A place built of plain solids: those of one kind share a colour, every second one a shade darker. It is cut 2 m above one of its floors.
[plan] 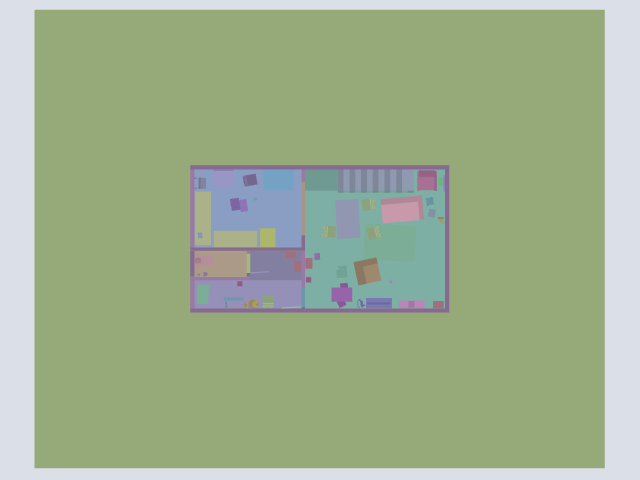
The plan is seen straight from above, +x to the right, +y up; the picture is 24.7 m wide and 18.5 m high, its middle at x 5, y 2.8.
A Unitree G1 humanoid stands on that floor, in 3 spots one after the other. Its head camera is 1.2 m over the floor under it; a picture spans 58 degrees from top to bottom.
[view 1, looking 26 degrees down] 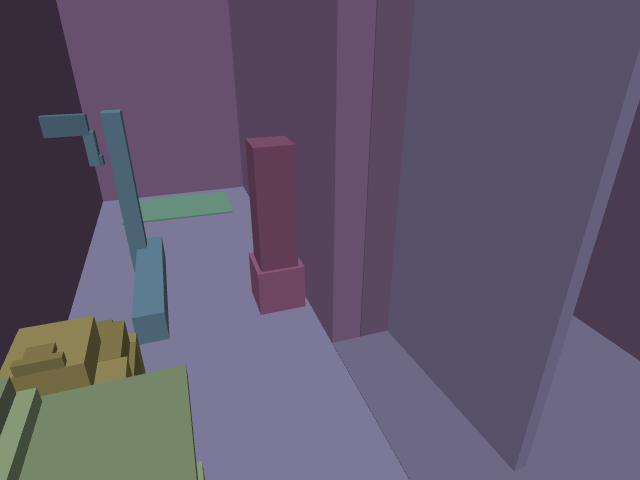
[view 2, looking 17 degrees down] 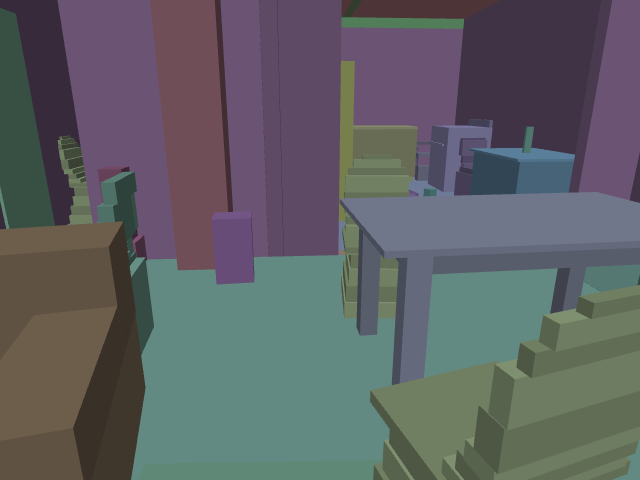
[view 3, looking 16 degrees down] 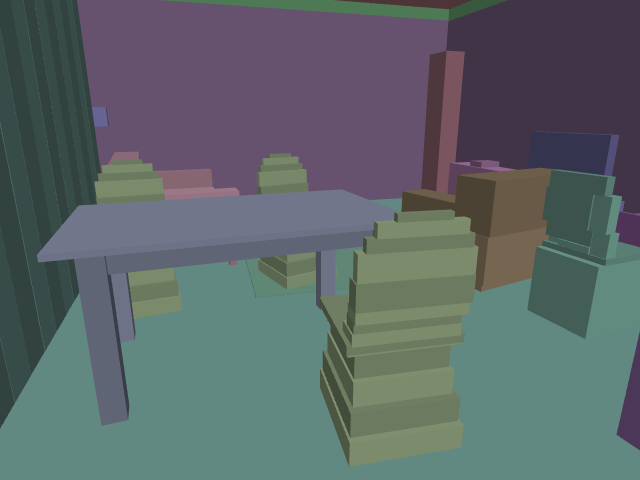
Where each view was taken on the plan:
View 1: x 3.67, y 0.72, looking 161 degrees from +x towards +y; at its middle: wall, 1.80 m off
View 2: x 7.92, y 2.58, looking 176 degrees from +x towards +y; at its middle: wall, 3.68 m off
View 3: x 3.98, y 3.83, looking -17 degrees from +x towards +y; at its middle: dining_table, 1.89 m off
